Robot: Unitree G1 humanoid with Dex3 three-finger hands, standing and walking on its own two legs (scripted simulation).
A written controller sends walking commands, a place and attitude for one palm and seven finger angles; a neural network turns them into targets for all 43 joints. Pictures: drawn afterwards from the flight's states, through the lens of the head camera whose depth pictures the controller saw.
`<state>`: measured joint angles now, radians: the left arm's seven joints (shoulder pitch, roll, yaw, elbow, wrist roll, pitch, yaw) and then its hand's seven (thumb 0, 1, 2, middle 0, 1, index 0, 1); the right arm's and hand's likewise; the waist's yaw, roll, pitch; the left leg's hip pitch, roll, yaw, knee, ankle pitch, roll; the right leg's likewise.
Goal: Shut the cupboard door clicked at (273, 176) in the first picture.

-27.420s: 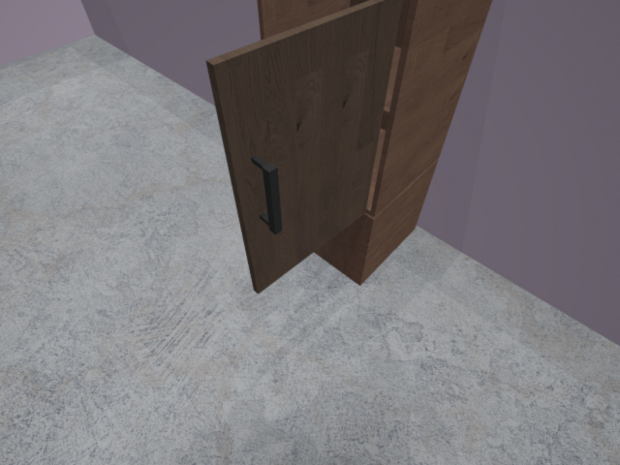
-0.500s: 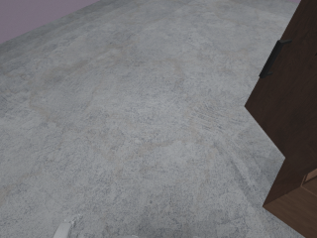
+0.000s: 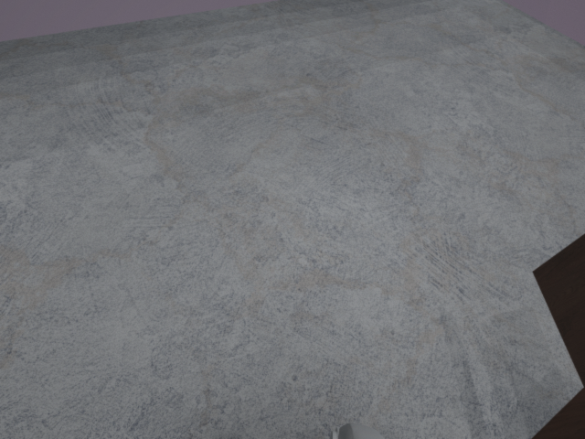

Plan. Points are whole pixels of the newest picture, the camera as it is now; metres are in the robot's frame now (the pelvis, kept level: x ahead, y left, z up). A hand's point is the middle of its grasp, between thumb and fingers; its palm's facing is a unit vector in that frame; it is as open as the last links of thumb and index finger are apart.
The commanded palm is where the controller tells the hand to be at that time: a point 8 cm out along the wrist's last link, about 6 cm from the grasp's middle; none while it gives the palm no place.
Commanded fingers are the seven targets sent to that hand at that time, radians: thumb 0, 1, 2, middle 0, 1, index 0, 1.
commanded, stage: walk to a spot facing it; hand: left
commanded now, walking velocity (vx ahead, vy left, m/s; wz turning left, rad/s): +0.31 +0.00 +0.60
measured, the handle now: out of the picture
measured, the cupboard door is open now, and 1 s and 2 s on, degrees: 59 59 59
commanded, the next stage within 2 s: turn to face it in 0.90 s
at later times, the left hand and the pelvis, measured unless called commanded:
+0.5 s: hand (187, 395) +0.19 +0.16 -0.14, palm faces +0.28 -0.93 -0.24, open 7.4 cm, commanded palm none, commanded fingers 0.00 0.90 0.90 -0.20 -0.30 -0.20 -0.30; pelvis +0.14 -0.05 +0.01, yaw +18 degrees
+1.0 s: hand (132, 404) +0.18 +0.25 -0.18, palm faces +0.63 -0.75 -0.20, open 7.4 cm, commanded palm none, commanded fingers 0.00 0.90 0.90 -0.20 -0.30 -0.20 -0.30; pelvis +0.28 +0.07 +0.00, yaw +37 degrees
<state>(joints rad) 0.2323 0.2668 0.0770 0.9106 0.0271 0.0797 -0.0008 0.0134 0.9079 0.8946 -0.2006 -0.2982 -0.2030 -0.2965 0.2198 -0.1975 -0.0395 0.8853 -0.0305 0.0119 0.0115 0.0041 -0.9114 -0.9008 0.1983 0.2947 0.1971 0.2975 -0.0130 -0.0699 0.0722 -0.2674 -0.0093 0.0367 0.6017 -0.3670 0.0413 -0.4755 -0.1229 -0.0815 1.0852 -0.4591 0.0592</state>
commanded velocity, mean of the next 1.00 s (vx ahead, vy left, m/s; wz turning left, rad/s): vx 0.27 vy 0.00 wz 0.56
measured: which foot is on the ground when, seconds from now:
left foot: down 0.00-0.34, up 0.36-0.82, down 0.84-1.00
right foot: up 0.00-0.32, down 0.34-0.82, up 0.84-1.00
